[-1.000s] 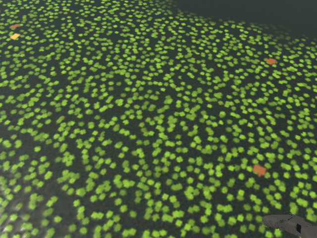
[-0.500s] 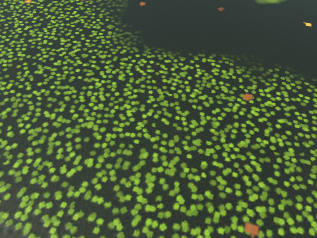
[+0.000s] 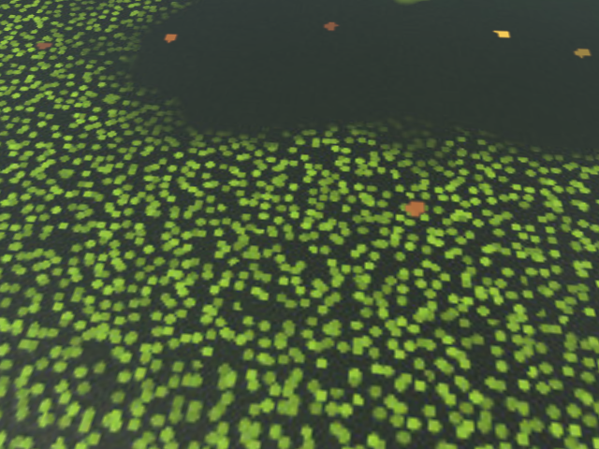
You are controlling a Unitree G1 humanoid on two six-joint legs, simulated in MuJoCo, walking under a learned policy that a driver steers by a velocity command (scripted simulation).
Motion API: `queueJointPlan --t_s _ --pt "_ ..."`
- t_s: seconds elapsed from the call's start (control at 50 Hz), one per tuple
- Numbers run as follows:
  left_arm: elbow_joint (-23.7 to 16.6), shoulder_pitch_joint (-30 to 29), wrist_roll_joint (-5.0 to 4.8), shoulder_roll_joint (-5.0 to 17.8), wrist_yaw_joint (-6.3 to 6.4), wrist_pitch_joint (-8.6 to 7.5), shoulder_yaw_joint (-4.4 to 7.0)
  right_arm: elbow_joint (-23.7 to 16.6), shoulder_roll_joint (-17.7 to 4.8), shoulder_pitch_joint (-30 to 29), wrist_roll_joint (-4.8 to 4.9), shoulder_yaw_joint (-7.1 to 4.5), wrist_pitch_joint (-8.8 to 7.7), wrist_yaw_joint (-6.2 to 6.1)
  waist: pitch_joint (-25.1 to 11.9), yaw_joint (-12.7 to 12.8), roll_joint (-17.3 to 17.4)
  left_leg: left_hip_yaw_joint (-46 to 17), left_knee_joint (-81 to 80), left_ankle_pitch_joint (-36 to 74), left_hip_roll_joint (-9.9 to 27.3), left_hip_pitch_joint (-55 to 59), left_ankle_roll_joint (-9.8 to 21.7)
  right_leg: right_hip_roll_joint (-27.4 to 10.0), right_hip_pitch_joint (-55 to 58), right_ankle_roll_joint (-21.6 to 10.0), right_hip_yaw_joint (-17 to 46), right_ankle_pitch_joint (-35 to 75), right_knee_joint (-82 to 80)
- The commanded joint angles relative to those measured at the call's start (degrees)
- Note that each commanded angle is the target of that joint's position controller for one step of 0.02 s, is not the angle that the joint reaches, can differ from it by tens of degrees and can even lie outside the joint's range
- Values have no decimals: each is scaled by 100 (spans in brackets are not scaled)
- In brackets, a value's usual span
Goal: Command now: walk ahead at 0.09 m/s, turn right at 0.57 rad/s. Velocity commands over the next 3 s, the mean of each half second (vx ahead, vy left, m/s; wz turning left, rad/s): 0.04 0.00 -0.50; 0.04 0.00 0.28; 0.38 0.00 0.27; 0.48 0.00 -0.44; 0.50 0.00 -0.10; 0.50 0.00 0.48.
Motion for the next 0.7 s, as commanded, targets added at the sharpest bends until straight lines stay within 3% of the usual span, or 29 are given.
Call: queueJointPlan --t_s 0.02,0.04,0.06,0.08,0.1,0.12,0.14,0.18,0.22,0.32,0.38,0.44,0.46,0.48,0.5,0.52,0.54,0.56,0.6,0.64,0.7 --pt "-427 -233 21 925 39 -10 235 -281 -717 454 26 -189 -169 -84 -521 -423 -776 -32 -1128 42 -192 1013 205 -1374 181 -174 1392 4064 409" --pt "-527 -452 -52 871 27 -50 212 -205 -806 849 -30 -215 -244 -134 -606 -671 -598 -227 -1839 908 77 1878 346 -1126 -227 43 1335 3587 888" --pt "-700 -160 -136 460 10 -106 94 -246 -1297 1169 -78 -312 -267 -221 -1238 -571 508 -1436 -1794 2800 1612 3003 757 -694 -753 314 604 1526 2227" --pt "-682 566 -135 468 55 -26 131 -284 -1471 1060 47 -369 -111 -189 -1652 -255 1521 -2855 -1814 4713 2711 3401 1754 283 -1631 439 -403 -2508 3255" --pt "-453 615 96 813 83 56 177 -312 -1095 1059 121 -335 -27 -153 -1494 -252 725 -2721 -1732 4382 2648 3139 1945 -240 -1858 478 -494 -2290 4109" --pt "-406 248 114 856 40 110 209 -390 -696 841 98 -232 2 -161 -1079 -291 255 -1970 -1799 3746 2222 2717 1769 -395 -1895 534 -475 -1770 4295" --pt "-447 48 76 780 -11 174 206 -451 -567 528 49 -188 53 -172 -822 -215 176 -1365 -2011 2954 1826 2350 1520 -536 -1850 630 -503 -1391 4245" --pt "-512 -63 38 685 -122 294 171 -481 -667 320 -40 -226 73 -198 -603 -200 698 -622 -2190 2517 1363 1968 1347 -598 -1771 798 -677 -924 4275" --pt "-574 -117 -29 636 -173 335 147 -456 -696 401 -65 -266 62 -166 -689 -220 723 -295 -2213 2443 1310 1966 1372 -582 -1705 861 -776 -770 4076" --pt "-779 -554 12 445 -256 389 29 -363 -816 606 -75 -368 85 -108 -657 -404 766 -84 -2340 1224 1509 1925 1450 -858 -1446 778 -952 -784 2808" --pt "-832 -630 -22 380 -255 366 -42 -288 -952 644 -101 -436 120 -17 -699 -464 918 -19 -2225 979 1533 1731 1416 -802 -840 599 -1160 -939 1889" --pt "-713 -313 -1 293 -217 270 -97 -212 -1042 597 -14 -473 210 33 -697 -256 762 112 -1760 1124 1454 1523 1198 -708 -69 389 -1376 -215 345" --pt "-665 -236 41 365 -194 208 -103 -132 -1009 768 8 -478 237 42 -607 -225 510 235 -1530 843 1348 1207 890 -748 332 302 -1179 286 -470" --pt "-714 -319 134 622 -153 137 -95 -120 -613 1042 -18 -388 250 92 -571 -370 -592 635 -681 -129 877 651 462 -1755 664 152 240 -36 -1414" --pt "-902 -670 120 1133 -126 105 -27 -339 -148 971 20 -240 278 74 -298 -445 -1793 974 -366 -1917 28 149 140 -3143 -19 -427 1593 981 -1633" --pt "-791 -598 187 702 -51 47 -116 -220 -440 619 11 -291 376 41 -232 -166 -1196 295 278 -1854 328 865 145 -3032 -719 -692 1168 894 -1585" --pt "-745 -992 192 337 -11 2 -263 -103 -402 774 110 -306 413 104 -108 -485 -1055 185 369 -1512 240 1111 189 -2678 -882 -606 627 841 -1608" --pt "-732 -1239 186 270 25 -25 -296 59 -460 931 122 -340 406 137 -18 -599 -1059 189 425 -1223 148 1167 218 -2353 -839 -415 164 1037 -1555" --pt "-681 -1189 88 412 129 -79 -255 253 -674 1163 20 -448 366 153 -158 -577 -1139 229 765 -1139 -55 951 204 -2124 -158 -342 -355 2434 -1144" --pt "-582 -872 -3 504 158 -52 -208 276 -632 1182 28 -472 347 144 -362 -457 -836 235 1103 -1420 -118 701 130 -2319 412 -500 -440 3434 -812" --pt "-487 -704 10 511 183 9 -148 209 -483 1015 58 -449 396 123 -374 -308 -820 347 1033 -1637 -30 493 46 -2501 747 -660 -434 3396 -654"
Next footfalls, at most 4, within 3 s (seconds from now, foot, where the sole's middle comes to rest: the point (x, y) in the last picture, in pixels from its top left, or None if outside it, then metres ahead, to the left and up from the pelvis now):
0.06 left None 0.15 0.11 -0.77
0.48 right None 0.03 -0.09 -0.77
0.92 left None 0.01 0.11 -0.77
1.42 right None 0.32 -0.07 -0.77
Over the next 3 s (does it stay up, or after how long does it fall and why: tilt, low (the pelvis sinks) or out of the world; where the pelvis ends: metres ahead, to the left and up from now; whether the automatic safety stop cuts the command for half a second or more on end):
stays up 0.98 -0.06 -0.02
